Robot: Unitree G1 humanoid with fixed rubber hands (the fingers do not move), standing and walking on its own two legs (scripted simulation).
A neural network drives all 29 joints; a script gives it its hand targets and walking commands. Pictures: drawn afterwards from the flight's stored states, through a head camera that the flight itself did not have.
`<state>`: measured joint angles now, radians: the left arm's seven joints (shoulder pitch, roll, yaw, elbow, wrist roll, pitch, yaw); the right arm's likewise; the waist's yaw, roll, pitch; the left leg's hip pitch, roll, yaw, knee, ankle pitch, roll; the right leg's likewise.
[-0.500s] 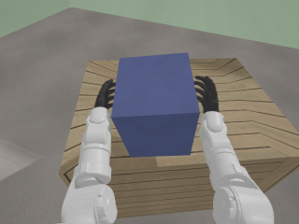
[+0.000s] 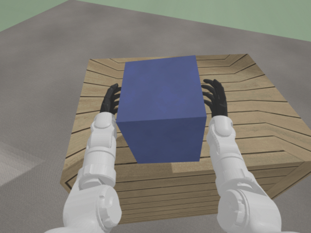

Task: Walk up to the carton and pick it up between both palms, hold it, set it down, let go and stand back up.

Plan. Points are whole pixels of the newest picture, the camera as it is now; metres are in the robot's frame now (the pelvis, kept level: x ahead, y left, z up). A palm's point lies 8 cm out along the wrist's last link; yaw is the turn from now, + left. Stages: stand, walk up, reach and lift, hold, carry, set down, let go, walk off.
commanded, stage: set down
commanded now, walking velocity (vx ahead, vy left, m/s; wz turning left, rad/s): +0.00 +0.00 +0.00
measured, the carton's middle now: (164, 114) +0.44 +0.01 +0.05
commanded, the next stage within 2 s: none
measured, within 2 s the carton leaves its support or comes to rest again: rests again in 1.22 s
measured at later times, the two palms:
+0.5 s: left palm (112, 112) +0.42 +0.16 +0.08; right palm (216, 113) +0.40 -0.13 +0.10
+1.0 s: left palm (113, 110) +0.44 +0.16 +0.06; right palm (212, 115) +0.42 -0.13 +0.07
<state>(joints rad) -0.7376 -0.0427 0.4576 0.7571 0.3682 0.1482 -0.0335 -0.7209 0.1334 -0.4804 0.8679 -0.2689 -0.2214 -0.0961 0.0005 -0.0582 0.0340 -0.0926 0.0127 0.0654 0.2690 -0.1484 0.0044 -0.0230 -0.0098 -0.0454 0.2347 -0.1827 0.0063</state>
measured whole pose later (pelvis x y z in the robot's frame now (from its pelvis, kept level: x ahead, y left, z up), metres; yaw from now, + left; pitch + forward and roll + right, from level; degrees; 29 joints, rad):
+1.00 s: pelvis +0.01 +0.00 +0.00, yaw -1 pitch +8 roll +0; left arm -0.87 0.01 0.55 1.02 0.39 -0.03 -0.03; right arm -0.79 0.20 -0.70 0.87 -0.47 -0.20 -0.08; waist 0.01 -0.05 -0.02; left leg -0.29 0.02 0.09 0.31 -0.17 0.01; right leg -0.23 -0.01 -0.02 0.28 -0.19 0.01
